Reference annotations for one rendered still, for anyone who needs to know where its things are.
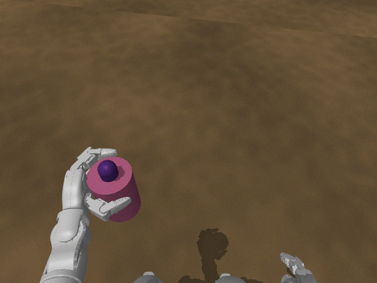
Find left robot hand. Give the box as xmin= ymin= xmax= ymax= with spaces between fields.
xmin=62 ymin=147 xmax=131 ymax=222

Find bottle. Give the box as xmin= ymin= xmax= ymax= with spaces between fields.
xmin=87 ymin=157 xmax=141 ymax=222

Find left robot arm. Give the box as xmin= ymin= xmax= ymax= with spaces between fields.
xmin=39 ymin=208 xmax=91 ymax=283

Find right robot hand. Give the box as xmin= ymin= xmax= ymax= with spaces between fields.
xmin=280 ymin=252 xmax=317 ymax=283

